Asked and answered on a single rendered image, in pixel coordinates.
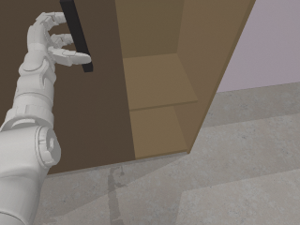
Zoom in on wardrobe door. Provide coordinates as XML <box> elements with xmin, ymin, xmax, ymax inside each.
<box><xmin>0</xmin><ymin>0</ymin><xmax>136</xmax><ymax>175</ymax></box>

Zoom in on handle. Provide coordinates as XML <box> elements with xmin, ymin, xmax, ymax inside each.
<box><xmin>59</xmin><ymin>0</ymin><xmax>94</xmax><ymax>73</ymax></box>

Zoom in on robot left hand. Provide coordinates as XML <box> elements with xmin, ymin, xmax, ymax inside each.
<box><xmin>27</xmin><ymin>12</ymin><xmax>92</xmax><ymax>67</ymax></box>

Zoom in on left robot forearm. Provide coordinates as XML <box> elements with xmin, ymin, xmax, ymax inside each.
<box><xmin>0</xmin><ymin>51</ymin><xmax>56</xmax><ymax>132</ymax></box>

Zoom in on robot left upper arm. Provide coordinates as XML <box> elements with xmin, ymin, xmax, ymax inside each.
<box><xmin>0</xmin><ymin>125</ymin><xmax>61</xmax><ymax>225</ymax></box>

